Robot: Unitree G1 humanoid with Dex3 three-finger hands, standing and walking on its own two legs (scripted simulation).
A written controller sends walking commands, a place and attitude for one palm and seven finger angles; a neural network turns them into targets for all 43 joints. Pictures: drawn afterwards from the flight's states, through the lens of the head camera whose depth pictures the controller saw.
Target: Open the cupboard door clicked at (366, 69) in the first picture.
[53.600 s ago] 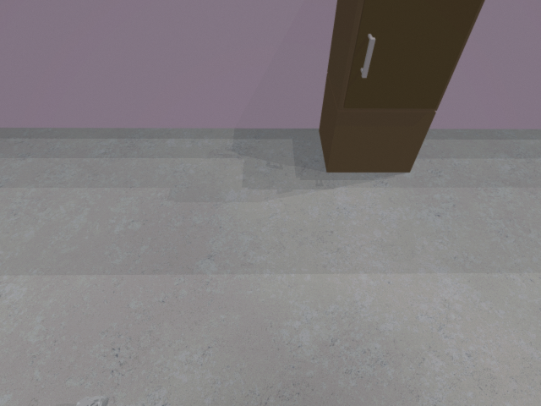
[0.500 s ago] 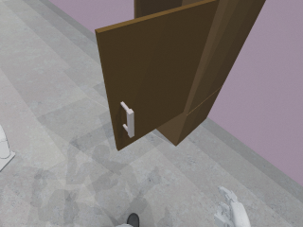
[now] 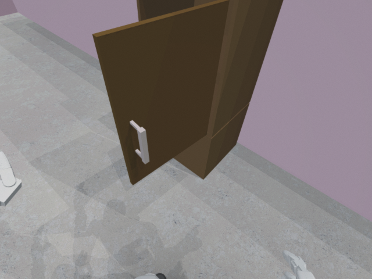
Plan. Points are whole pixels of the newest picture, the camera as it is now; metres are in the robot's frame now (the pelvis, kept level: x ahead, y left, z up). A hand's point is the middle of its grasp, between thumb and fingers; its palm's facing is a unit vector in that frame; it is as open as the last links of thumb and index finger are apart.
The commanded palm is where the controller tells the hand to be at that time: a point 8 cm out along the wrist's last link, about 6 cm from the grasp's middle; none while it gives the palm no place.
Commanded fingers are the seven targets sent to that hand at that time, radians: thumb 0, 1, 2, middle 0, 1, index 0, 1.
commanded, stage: stop stepping back and stand still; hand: left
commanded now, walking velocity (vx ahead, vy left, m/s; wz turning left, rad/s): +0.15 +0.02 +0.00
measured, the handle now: (139, 142) +0.52 +0.16 -0.07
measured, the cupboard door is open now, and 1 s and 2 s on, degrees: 83 83 83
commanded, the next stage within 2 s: let the arm hang, fingers relaxed in 0.32 s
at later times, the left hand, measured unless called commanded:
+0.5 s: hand (53, 213) +0.21 +0.24 +0.09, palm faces +0.22 -0.83 -0.51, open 7.4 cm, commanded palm none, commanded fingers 0.00 0.90 0.90 -0.20 -0.30 -0.20 -0.30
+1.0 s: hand out of the picture -0.08 +0.17 -0.15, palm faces +0.06 -0.98 -0.21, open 7.3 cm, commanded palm none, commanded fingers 0.00 0.90 0.90 -0.20 -0.30 -0.20 -0.30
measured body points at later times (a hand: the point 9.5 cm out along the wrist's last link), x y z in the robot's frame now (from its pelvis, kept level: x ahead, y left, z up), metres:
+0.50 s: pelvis +0.00 +0.00 +0.01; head +0.00 -0.03 +0.46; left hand +0.20 +0.28 +0.12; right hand +0.17 -0.24 -0.10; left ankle +0.06 +0.11 -0.72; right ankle -0.07 -0.09 -0.72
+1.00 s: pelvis +0.00 -0.01 +0.02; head +0.02 -0.01 +0.47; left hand -0.08 +0.22 -0.14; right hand -0.01 -0.24 -0.14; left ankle +0.06 +0.11 -0.72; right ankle -0.07 -0.09 -0.72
